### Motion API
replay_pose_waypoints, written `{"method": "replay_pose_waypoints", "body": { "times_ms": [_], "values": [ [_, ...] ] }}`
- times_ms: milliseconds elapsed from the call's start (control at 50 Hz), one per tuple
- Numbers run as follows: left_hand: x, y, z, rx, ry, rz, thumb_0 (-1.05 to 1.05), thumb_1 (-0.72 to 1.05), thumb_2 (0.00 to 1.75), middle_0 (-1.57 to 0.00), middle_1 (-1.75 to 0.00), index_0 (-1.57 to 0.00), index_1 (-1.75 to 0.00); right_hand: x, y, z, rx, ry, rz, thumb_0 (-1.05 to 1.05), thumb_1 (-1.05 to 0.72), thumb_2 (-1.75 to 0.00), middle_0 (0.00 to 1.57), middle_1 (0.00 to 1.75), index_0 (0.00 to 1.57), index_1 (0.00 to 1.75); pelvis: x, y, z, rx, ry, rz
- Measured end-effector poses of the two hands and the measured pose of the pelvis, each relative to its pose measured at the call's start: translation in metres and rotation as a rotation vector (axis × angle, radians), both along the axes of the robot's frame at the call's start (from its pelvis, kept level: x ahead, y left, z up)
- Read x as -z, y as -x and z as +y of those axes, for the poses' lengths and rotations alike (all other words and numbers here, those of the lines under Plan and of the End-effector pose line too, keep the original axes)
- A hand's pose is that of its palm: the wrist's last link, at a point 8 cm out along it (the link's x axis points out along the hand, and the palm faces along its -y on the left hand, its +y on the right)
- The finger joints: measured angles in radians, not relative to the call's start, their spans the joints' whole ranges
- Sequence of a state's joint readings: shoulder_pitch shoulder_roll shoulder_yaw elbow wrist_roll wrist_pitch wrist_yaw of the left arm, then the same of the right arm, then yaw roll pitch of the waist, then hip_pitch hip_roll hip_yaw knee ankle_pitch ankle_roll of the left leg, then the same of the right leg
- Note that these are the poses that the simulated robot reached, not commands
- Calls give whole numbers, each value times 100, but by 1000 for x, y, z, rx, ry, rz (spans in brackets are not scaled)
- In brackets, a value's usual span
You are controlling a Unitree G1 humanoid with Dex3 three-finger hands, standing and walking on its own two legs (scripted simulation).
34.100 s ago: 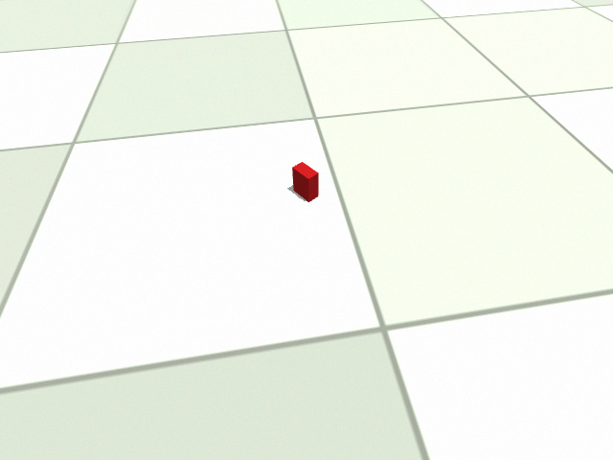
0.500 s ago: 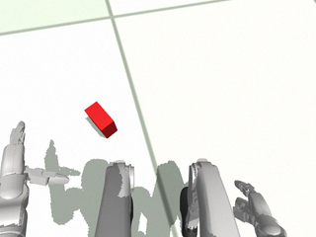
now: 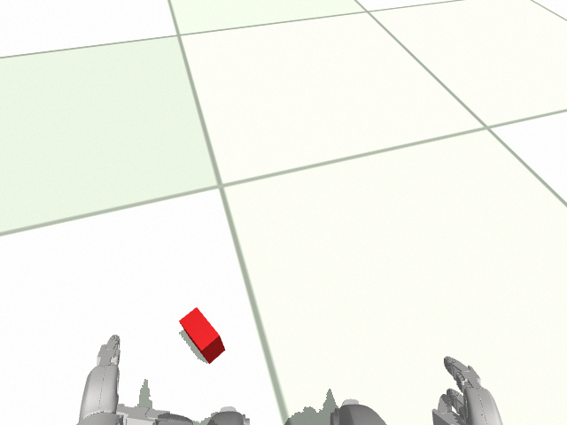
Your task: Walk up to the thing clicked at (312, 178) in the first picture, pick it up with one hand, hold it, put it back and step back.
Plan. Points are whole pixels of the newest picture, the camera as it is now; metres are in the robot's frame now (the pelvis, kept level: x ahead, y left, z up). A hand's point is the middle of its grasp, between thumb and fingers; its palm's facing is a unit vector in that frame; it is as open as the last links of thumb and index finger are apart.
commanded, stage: home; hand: left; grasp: from the side
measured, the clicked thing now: (203, 336) +0.45 +0.24 -0.61
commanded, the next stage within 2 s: stand in 1.86 s
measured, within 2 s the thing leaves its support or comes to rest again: neither
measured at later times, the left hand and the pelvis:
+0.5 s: hand (139, 412) +0.17 +0.19 -0.02, palm faces +0.13 -0.95 -0.29, open 16.9 cm; pelvis +0.01 +0.01 +0.03, yaw +1 degrees
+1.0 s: hand (146, 410) +0.17 +0.18 -0.02, palm faces +0.12 -0.95 -0.29, open 16.9 cm; pelvis +0.01 +0.00 +0.04, yaw +1 degrees
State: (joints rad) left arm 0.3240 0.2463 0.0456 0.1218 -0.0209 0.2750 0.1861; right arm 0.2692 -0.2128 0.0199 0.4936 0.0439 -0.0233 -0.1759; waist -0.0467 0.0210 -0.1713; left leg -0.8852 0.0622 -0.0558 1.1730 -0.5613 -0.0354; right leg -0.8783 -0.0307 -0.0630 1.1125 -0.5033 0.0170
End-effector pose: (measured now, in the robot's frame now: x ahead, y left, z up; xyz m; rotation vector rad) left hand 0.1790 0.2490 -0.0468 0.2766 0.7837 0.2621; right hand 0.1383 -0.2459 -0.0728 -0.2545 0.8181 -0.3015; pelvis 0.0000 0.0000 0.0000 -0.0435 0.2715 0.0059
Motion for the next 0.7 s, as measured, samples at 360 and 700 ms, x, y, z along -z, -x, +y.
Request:
{"method": "replay_pose_waypoints", "body": {
  "times_ms": [360,700],
  "values": [
    [-51,31,-11,8,43,-27,-1,-44,11,-6,-7,-7,-7,-47,-32,24,-72,-16,-171,1,-90,-90,20,31,20,30,-32,-9,6,-11,-4,-119],
    [-55,23,-13,27,44,-43,-1,-42,12,-6,-8,-7,-7,-44,-20,21,-65,-17,-133,1,-90,-90,20,31,20,30,-37,-11,6,-10,-4,-139]
  ]
}}
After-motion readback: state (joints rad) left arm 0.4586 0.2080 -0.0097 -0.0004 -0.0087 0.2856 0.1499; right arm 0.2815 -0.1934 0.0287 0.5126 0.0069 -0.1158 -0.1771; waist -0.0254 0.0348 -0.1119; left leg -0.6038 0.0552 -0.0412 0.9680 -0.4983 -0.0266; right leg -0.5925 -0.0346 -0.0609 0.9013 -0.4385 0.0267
